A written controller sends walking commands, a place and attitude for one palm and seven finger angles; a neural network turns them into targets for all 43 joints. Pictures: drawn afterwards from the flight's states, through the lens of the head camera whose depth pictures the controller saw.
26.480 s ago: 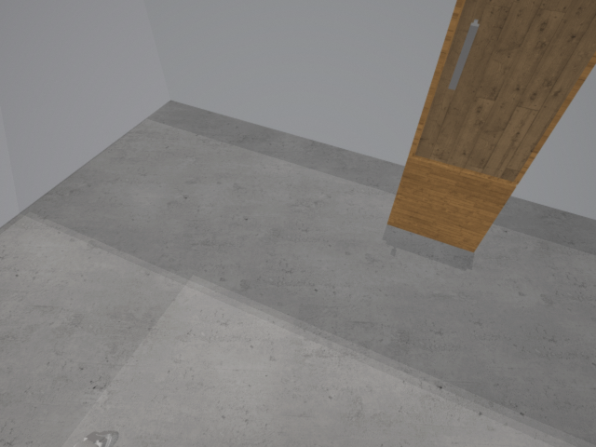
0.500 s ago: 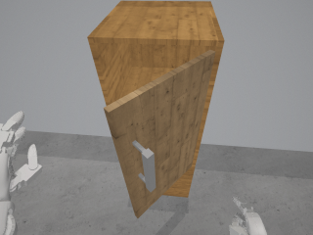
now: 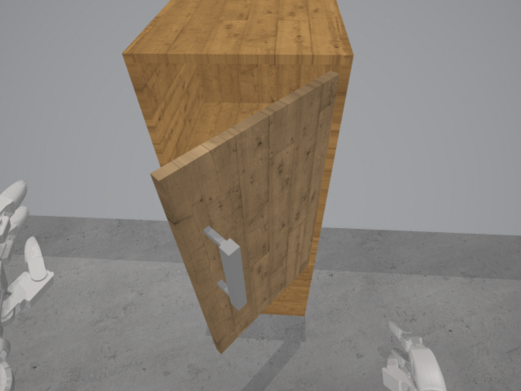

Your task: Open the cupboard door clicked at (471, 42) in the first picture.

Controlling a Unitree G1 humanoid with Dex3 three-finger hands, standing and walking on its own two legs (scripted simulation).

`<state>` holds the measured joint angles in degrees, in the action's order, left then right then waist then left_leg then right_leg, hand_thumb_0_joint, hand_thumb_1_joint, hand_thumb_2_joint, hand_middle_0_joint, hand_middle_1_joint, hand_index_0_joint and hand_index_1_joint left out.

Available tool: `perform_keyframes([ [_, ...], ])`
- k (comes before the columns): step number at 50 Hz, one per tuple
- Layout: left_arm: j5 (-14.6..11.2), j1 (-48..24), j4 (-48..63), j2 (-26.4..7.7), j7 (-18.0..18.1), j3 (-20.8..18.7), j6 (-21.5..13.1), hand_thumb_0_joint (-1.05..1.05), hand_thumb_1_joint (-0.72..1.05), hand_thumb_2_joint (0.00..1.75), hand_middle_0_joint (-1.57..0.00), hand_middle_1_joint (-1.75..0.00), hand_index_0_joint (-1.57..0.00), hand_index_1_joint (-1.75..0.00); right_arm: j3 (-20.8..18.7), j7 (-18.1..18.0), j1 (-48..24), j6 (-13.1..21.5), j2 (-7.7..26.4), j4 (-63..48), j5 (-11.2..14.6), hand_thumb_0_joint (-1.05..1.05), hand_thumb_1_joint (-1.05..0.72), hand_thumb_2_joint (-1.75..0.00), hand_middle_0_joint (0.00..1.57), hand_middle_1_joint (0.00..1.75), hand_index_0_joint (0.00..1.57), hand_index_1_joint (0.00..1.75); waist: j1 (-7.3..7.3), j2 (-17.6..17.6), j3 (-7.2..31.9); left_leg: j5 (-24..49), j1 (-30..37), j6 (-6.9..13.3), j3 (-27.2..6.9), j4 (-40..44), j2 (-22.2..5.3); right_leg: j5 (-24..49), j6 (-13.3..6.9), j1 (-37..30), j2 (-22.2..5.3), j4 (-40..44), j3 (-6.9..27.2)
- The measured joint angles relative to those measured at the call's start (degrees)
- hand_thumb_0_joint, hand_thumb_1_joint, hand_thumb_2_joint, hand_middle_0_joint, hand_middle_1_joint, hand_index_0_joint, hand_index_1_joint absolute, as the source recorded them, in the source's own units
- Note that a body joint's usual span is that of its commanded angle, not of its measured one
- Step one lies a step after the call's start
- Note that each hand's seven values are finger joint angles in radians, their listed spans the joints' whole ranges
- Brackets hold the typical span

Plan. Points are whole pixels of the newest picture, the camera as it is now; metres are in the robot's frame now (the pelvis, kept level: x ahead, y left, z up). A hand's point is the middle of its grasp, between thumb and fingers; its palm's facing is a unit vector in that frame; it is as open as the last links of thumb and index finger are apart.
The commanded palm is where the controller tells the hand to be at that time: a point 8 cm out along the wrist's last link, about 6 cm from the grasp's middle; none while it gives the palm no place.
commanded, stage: step back with the hand held close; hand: left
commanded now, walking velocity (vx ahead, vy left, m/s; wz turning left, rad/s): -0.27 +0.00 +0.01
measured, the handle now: (226, 270) +0.29 +0.09 +0.03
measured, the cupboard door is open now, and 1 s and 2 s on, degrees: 50 50 50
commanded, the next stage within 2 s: stop stepping back and stand still in 1.08 s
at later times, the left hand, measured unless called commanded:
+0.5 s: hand (5, 332) +0.14 +0.28 +0.15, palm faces +0.40 -0.77 -0.50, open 7.4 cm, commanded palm +0.07 +0.32 +0.17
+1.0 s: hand out of the picture +0.07 +0.29 +0.16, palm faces +0.41 -0.82 -0.40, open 7.4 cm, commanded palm +0.01 +0.33 +0.17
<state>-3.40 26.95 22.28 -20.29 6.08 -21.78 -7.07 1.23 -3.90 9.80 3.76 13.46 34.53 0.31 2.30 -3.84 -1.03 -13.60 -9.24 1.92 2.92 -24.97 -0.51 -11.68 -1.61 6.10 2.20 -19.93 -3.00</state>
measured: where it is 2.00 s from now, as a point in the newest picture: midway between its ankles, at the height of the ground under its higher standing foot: outside the picture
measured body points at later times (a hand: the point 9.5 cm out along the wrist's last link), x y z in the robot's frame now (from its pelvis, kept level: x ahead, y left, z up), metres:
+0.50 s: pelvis -0.07 +0.02 -0.02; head -0.05 +0.03 +0.43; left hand +0.11 +0.32 +0.18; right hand +0.11 -0.22 -0.09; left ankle +0.00 +0.09 -0.74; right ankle -0.01 -0.10 -0.74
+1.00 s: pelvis -0.14 +0.03 -0.01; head -0.11 +0.07 +0.44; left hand +0.04 +0.33 +0.19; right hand +0.03 -0.19 -0.08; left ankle +0.00 +0.09 -0.74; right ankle -0.27 -0.10 -0.71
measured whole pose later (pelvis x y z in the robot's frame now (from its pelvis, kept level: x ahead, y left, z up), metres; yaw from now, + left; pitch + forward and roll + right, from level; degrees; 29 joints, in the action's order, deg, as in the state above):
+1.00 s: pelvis -0.14 +0.03 -0.01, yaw -2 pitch +3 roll -4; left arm -3.5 30.9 32.9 -23.7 9.1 -24.9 -11.9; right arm 0.8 -2.3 11.4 7.4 9.0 35.8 -1.4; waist 0.9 0.1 0.8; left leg 2.8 -25.5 4.1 3.8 -18.8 -2.0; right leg -28.6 -1.4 9.3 3.1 -35.8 -2.1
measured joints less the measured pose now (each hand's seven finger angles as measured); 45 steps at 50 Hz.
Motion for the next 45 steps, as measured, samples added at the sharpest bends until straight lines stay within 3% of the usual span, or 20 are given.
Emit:
perform_keyframes([
  [7, 0.42, 3.79, 2.90, -1.54, -0.20, 1.00, -0.30, 0.01, 0.89, 0.89, -0.21, -0.30, -0.21, -0.30, -1.70, -0.51, -0.53, -2.69, 0.87, -2.22, 0.29, 0.01, -0.90, -0.90, 0.20, 0.30, 0.21, 0.30, -1.80, 1.00, -0.55, 0.91, -3.37, 0.58, 1.43, -0.39, 0.49, 0.25, 0.66, 4.74, -0.65, -2.51, 1.29],
  [14, 0.44, 5.72, 6.25, -4.38, 0.58, -1.12, -1.03, 0.01, 0.89, 0.89, -0.21, -0.30, -0.21, -0.30, -2.48, -0.82, 0.42, -3.96, 0.42, -3.38, 0.70, 0.01, -0.90, -0.90, 0.20, 0.30, 0.20, 0.30, -2.61, 3.21, -1.14, 1.38, -6.27, 1.25, 2.02, -2.51, 0.89, 0.36, 1.16, 8.19, -1.22, -5.64, 1.73],
  [26, 2.55, 3.83, 7.24, -3.15, 1.71, -3.39, -3.56, 0.01, 0.89, 0.89, -0.21, -0.30, -0.21, -0.30, -1.47, -0.56, 2.41, -0.88, -0.71, -4.42, 0.38, 0.01, -0.90, -0.90, 0.20, 0.30, 0.21, 0.30, -1.97, 3.91, -2.35, 1.49, -12.18, 2.74, 1.80, -9.27, 1.69, -0.24, 1.82, 14.23, -2.21, -13.51, 1.55],
  [33, 2.34, 3.01, 9.29, -1.09, 2.57, -2.50, -4.66, 0.01, 0.89, 0.89, -0.21, -0.30, -0.21, -0.30, -0.97, 0.23, 2.77, 0.15, -1.17, -2.32, -0.24, 0.01, -0.90, -0.90, 0.20, 0.30, 0.21, 0.30, -1.99, 4.11, -2.40, -4.62, -16.11, 1.13, 0.57, -13.98, 1.83, 1.16, 1.52, 16.28, -2.20, -13.94, 0.77],
  [36, 2.04, 3.15, 10.70, -1.94, 2.92, -2.23, -5.29, 0.01, 0.89, 0.89, -0.21, -0.30, -0.21, -0.30, -0.94, 0.16, 2.56, -0.14, -1.04, -1.63, -0.25, 0.01, -0.90, -0.90, 0.20, 0.30, 0.21, 0.30, -2.57, 4.75, -2.76, -2.83, -17.01, 1.45, 0.48, -14.14, 2.06, 1.62, 1.87, 17.16, -2.38, -14.41, 0.73],
  [39, 2.33, 2.79, 10.61, -3.44, 2.77, -3.32, -5.57, 0.01, 0.88, 0.89, -0.21, -0.30, -0.21, -0.30, -1.32, -0.35, 2.52, 0.22, -1.09, -1.52, -0.64, 0.01, -0.90, -0.90, 0.20, 0.30, 0.21, 0.30, -3.30, 3.75, -3.32, 4.42, -17.23, 3.67, 0.26, -12.16, 0.99, -5.58, 2.26, 19.14, -0.42, -21.98, 1.98],
  [42, 2.14, 2.41, 9.79, -5.15, 2.77, -5.16, -5.89, 0.01, 0.88, 0.89, -0.21, -0.30, -0.21, -0.30, -1.95, 0.06, 2.62, 1.51, -2.63, -0.07, -1.00, 0.01, -0.90, -0.90, 0.20, 0.30, 0.21, 0.30, -3.32, 3.72, -2.92, 6.55, -16.83, 3.89, -0.40, -9.09, 0.50, -12.24, 2.10, 19.11, 1.76, -35.43, 3.94],
  [45, 1.19, 3.58, 10.04, -4.95, 3.40, -5.82, -5.80, 0.01, 0.89, 0.89, -0.21, -0.30, -0.21, -0.30, -1.47, 0.79, 2.71, 2.59, -3.83, 1.11, -1.27, 0.01, -0.90, -0.90, 0.20, 0.30, 0.21, 0.30, -2.47, 4.11, -0.97, 9.52, -16.29, 3.33, 0.00, -3.59, -0.44, -15.74, 1.82, 14.55, 1.53, -34.69, 3.21],
])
